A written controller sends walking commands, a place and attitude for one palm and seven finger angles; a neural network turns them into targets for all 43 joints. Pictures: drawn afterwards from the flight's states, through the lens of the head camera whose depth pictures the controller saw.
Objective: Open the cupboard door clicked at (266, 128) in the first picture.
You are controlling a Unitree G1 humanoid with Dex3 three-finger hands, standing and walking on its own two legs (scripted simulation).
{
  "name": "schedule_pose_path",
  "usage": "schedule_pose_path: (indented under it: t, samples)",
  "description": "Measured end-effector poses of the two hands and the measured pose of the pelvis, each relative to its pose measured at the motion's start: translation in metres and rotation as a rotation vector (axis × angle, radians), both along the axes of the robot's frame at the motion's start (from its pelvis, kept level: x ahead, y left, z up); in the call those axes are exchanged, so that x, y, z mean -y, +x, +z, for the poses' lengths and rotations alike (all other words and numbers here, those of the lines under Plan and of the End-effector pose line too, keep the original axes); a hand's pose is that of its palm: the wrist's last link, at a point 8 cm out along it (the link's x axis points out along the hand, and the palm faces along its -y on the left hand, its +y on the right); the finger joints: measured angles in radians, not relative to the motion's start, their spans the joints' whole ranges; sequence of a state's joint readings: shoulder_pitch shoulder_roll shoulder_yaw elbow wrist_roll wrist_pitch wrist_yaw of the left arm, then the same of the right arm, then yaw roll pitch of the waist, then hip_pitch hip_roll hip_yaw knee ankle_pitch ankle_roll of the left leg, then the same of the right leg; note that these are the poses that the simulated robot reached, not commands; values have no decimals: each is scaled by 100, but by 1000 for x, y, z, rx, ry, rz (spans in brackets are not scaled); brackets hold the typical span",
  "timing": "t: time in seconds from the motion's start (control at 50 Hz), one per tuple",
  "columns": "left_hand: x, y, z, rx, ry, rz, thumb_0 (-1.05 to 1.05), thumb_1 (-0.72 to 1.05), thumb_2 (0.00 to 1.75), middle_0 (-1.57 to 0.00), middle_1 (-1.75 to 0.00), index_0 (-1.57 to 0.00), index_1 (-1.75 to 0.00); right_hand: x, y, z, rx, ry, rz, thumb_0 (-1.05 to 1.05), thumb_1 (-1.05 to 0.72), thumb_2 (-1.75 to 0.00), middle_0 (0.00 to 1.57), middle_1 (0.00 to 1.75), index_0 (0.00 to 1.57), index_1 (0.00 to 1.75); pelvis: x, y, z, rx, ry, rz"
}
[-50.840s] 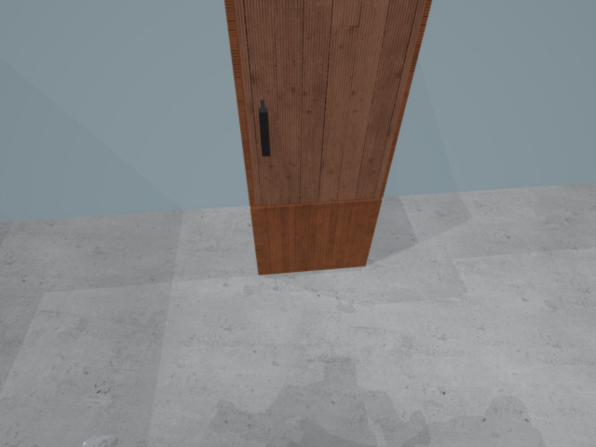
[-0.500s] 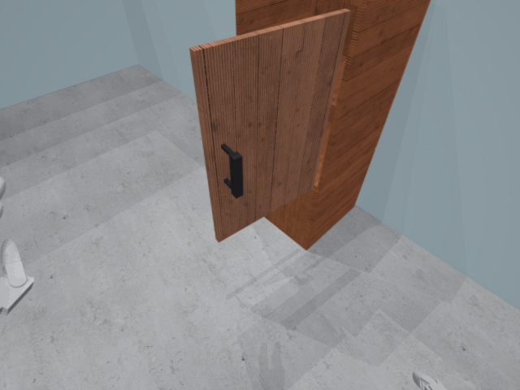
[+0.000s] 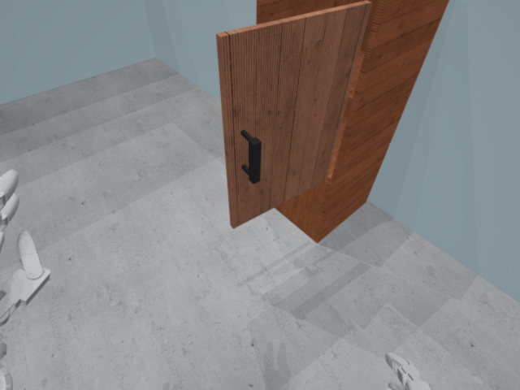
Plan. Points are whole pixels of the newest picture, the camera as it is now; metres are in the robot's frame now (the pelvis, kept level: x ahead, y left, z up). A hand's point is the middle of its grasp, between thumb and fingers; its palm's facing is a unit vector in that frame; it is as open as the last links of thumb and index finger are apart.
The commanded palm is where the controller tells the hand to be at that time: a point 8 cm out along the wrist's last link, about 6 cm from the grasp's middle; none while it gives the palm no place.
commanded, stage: stop stepping back and stand still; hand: left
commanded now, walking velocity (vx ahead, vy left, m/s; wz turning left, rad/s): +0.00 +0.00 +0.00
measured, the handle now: (249, 157) +0.65 +0.07 -0.04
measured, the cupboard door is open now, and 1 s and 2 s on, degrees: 82 82 82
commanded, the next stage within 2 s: let the arm hang, fingers relaxed in 0.32 s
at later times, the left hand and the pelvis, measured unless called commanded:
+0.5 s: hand (64, 292) +0.22 +0.29 +0.07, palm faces +0.24 -0.83 -0.51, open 7.4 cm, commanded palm none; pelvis +0.00 +0.03 +0.00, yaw +0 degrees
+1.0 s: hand out of the picture -0.09 +0.22 -0.16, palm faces +0.03 -0.97 -0.23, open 7.3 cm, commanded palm none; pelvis -0.02 +0.03 +0.01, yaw +1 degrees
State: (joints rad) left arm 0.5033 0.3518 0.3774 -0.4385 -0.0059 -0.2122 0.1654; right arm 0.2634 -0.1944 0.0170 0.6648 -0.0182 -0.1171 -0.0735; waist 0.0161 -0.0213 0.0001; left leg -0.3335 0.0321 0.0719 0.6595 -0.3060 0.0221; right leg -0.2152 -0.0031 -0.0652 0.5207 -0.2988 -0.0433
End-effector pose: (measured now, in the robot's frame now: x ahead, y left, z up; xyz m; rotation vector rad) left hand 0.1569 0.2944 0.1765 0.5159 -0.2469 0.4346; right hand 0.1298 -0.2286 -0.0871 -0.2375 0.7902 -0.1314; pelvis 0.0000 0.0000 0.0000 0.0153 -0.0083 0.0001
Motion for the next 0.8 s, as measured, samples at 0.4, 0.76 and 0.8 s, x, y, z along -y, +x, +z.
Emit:
schedule_pose_path:
  t: [0.4, 0.76, 0.8]
  samples:
    - [-14, 21, -1, -98, 49, -68, 2, 89, 90, -22, -31, -22, -30, -14, 28, 11, 66, 16, -48, 1, -90, -90, 21, 30, 21, 30, -18, 10, 1, -7, -19, -25]
    - [40, -156, -322, -1517, -607, 129, 1, 98, 90, -21, -30, -21, -30, -8, -99, -41, -486, 3, -60, 1, -90, -90, 20, 30, 20, 30, -27, -14, 1, 10, -22, 18]
    - [38, -183, -323, -1580, -629, 167, 1, 99, 90, -21, -30, -21, -30, -11, -121, -43, -562, 6, -73, 1, -90, -90, 20, 30, 20, 30, -27, -15, 2, 12, -27, 22]
